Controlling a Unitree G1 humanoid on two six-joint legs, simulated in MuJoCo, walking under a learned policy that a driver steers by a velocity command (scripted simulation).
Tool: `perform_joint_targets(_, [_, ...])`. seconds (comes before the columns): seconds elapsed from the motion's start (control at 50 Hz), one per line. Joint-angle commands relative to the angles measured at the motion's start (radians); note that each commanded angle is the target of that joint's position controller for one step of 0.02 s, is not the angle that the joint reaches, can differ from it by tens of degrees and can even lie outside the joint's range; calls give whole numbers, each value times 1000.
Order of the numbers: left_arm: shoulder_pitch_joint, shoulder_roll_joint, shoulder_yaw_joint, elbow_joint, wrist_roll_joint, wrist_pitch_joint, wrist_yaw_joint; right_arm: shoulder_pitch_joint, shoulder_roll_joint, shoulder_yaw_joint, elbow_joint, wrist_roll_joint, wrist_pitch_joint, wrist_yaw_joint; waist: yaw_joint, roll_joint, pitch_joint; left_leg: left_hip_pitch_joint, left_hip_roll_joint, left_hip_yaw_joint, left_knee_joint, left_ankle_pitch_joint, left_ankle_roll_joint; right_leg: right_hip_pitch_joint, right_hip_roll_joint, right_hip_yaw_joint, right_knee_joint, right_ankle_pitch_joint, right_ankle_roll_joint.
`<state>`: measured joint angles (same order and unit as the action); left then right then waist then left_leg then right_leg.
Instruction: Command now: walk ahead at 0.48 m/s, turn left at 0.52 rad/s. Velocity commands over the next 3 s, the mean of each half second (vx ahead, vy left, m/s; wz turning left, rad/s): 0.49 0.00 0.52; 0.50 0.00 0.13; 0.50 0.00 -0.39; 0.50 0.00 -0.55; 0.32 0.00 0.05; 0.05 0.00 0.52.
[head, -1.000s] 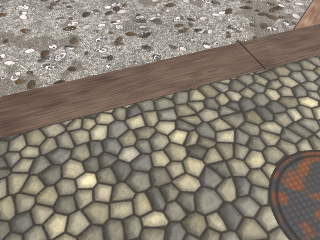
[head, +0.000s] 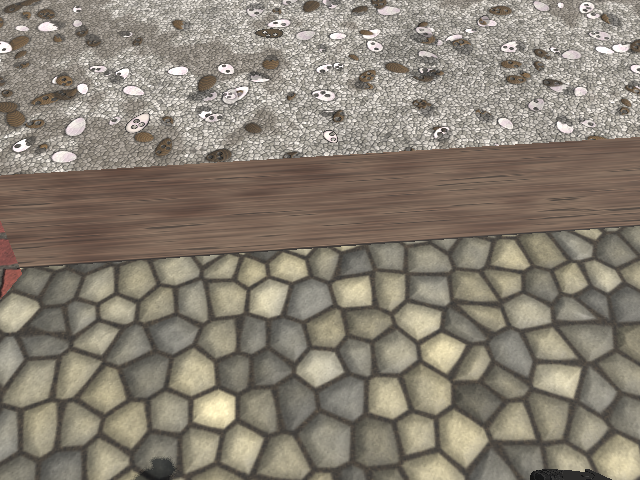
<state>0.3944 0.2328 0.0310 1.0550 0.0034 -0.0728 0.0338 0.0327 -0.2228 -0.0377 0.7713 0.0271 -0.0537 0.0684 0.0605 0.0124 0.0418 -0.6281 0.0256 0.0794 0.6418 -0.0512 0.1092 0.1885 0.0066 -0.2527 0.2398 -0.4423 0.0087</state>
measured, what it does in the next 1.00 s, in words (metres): walks ahead, turning left: left foot, then right foot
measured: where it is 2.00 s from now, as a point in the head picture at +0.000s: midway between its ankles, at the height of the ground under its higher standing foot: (296, 220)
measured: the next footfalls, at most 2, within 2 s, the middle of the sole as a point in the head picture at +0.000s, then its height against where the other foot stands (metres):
left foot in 0.04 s outside the picture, level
right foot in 0.52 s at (382, 449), level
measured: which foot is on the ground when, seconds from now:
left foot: up 0.00-0.02, down 0.04-0.54, up 0.56-1.00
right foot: down 0.00-0.06, up 0.08-0.50, down 0.52-1.00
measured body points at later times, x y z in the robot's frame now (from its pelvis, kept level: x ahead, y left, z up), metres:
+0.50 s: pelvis +0.30 +0.01 +0.01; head +0.33 +0.03 +0.46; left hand +0.47 +0.29 -0.07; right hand +0.40 -0.27 -0.10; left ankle +0.17 +0.08 -0.72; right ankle +0.48 -0.08 -0.71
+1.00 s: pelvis +0.56 +0.09 +0.02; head +0.59 +0.10 +0.47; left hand +0.44 +0.34 -0.11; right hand +0.86 -0.04 -0.05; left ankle +0.66 +0.25 -0.70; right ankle +0.48 -0.07 -0.72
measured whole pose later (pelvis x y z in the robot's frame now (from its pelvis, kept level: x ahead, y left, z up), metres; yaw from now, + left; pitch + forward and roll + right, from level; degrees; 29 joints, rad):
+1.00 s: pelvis +0.56 +0.09 +0.02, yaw +19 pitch +3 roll -2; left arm 0.42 0.28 0.05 0.89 -0.02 -0.07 -0.01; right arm 0.03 -0.24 -0.03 0.66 0.02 -0.08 0.03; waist 0.11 0.03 0.01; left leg -0.55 0.05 -0.02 0.52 -0.03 0.03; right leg 0.03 0.03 -0.01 0.26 -0.33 -0.01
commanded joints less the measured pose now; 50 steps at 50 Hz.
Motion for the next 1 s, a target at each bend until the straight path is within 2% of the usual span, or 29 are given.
perform_joint_targets(0.02, [-46,223,46,-79,1,18,15,176,-166,-67,-40,6,-4,9,-181,-135,-108,316,-100,59,-8,-90,74,-90,-281,31,395,1358,-92])
perform_joint_targets(0.04, [-65,225,45,-101,-3,15,13,336,-227,-101,-2,5,3,-8,-268,-89,-182,595,-85,-32,-89,-65,115,-268,-234,29,653,1161,-60])
perform_joint_targets(0.06, [24,81,6,-142,25,-9,-11,386,-314,-118,10,1,11,-31,-176,182,-281,970,174,-500,-97,-141,258,-704,-61,58,1056,212,-6])
perform_joint_targets(0.08, [2,83,-3,-182,-10,-64,-32,385,-299,-106,-14,-12,1,-34,-167,177,-436,1090,330,-970,-315,-298,391,-898,63,305,1272,-139,-9])
perform_joint_targets(0.1, [-142,166,22,-226,-47,-97,-42,364,-232,-90,-6,-23,-11,-37,-200,99,-303,1006,288,-845,-371,-275,309,-1003,-7,380,1262,-54,-44])
perform_joint_targets(0.12, [-180,167,21,-250,-53,-108,-40,291,-195,-79,-16,-17,-24,-37,-151,18,-182,839,247,-688,-378,-185,262,-991,-55,369,1165,44,-59])
perform_joint_targets(0.14, [-175,160,26,-238,-35,-105,-29,213,-167,-70,-35,-14,-32,-31,-95,-69,-113,673,198,-577,-390,-76,227,-926,-91,357,1074,88,-51])
perform_joint_targets(0.18, [-124,168,40,-238,-12,-71,-25,147,-143,-58,-60,-23,-34,-34,-31,-43,-77,488,139,-464,-425,37,204,-797,-132,359,970,125,-23])
perform_joint_targets(0.22, [-139,144,39,-263,9,-48,-22,164,-160,-61,-57,-13,-36,-44,-20,-20,-57,391,117,-403,-446,115,209,-770,-138,330,871,156,17])
perform_joint_targets(0.26, [-226,129,34,-305,20,-39,-15,200,-194,-71,-54,-13,-34,-61,-40,2,-32,335,85,-350,-454,136,198,-784,-122,306,730,264,50])
perform_joint_targets(0.34, [-392,97,19,-361,8,-46,-20,275,-208,-76,-44,-4,-18,-77,-114,49,-28,315,26,-309,-414,26,124,-711,-50,288,391,527,56])
perform_joint_targets(0.38, [-434,109,20,-383,-5,-51,-28,310,-206,-74,-33,-2,-14,-77,-136,73,-39,353,48,-343,-396,-19,110,-683,-30,291,324,572,52])
perform_joint_targets(0.42, [-449,133,25,-394,-8,-60,-41,339,-186,-68,-20,0,-11,-80,-144,83,-46,443,86,-386,-342,-38,104,-694,-35,310,275,554,32])
perform_joint_targets(0.48, [-415,164,36,-396,-5,-76,-55,348,-189,-67,-12,-11,-3,-85,-114,116,-49,551,140,-447,-258,49,87,-660,-29,302,235,422,-21])
perform_joint_targets(0.5, [-344,177,46,-378,-2,-80,-53,335,-184,-64,-16,-13,0,-85,-73,123,-73,560,119,-438,-196,158,72,-568,-12,278,196,405,-49])
perform_joint_targets(0.52, [-226,212,61,-354,8,-85,-48,325,-153,-51,-26,-19,-1,-80,-17,103,-165,527,66,-397,-40,228,44,-383,-56,310,207,419,-96])
perform_joint_targets(0.54, [-64,278,78,-339,18,-84,-44,361,-113,-33,-44,-34,-6,-80,25,-27,-317,345,-19,-316,252,40,-1,-83,-230,516,250,427,-185])
perform_joint_targets(0.56, [33,318,97,-279,8,-67,-56,502,-65,-18,-37,1,-19,-76,-18,-360,-398,1,-141,-231,547,-495,-66,176,-401,969,113,156,-324])
perform_joint_targets(0.58, [23,218,72,-291,-18,-63,-61,449,-162,-33,-26,17,-23,-77,14,-227,-302,-130,-81,-294,657,-505,-62,138,-396,1028,54,-72,-292])
perform_joint_targets(0.6, [-44,171,58,-303,-19,-57,-57,321,-202,-43,-51,15,-24,-77,27,-121,-160,-172,-43,-267,671,-409,-59,8,-359,876,40,-41,-250])
perform_joint_targets(0.62, [-101,162,50,-316,-6,-50,-57,252,-190,-39,-68,-3,-26,-77,6,-46,-90,-144,-1,-225,635,-335,-61,-122,-317,761,20,91,-234])
perform_joint_targets(0.64, [-133,146,44,-316,1,-47,-58,225,-174,-41,-78,-17,-29,-75,-19,-39,-48,-119,33,-209,571,-283,-64,-208,-281,687,-2,202,-234])
perform_joint_targets(0.66, [-145,132,38,-315,9,-48,-58,236,-158,-41,-79,-19,-28,-72,-44,-70,-49,-65,60,-199,528,-255,-66,-260,-248,626,-22,277,-224])
perform_joint_targets(0.7, [-132,128,36,-301,1,-52,-59,259,-123,-35,-73,-15,-23,-69,-58,-106,-60,-27,72,-167,461,-241,-78,-295,-218,545,-52,379,-232])
perform_joint_targets(0.76, [-99,174,49,-279,-10,-49,-51,176,-96,-22,-107,-25,-22,-70,-44,-87,-38,-63,88,-139,300,-158,-104,-305,-222,472,-91,489,-250])
perform_joint_targets(0.82, [-67,190,51,-262,-17,-36,-43,82,-76,-12,-130,-22,-29,-62,-14,-86,-27,-25,74,-115,103,6,-110,-305,-190,389,-100,514,-220])
perform_joint_targets(0.92, [16,202,51,-219,-27,-16,-42,-53,-87,-12,-172,-6,-39,-41,28,-93,7,32,33,-92,-65,85,-97,-249,-217,368,-68,497,-199])
perform_joint_targets(0.96, [26,210,54,-208,-31,-5,-38,-79,-102,-16,-190,-6,-45,-32,18,-96,17,46,25,-98,-107,25,-73,-202,-246,392,-31,529,-186])
perform_joint_targets(1.0, [5,230,59,-207,-32,7,-33,-4,-137,-34,-177,-10,-54,-31,-45,-104,-20,183,-6,-83,-159,-22,-48,-193,-245,401,62,669,-165])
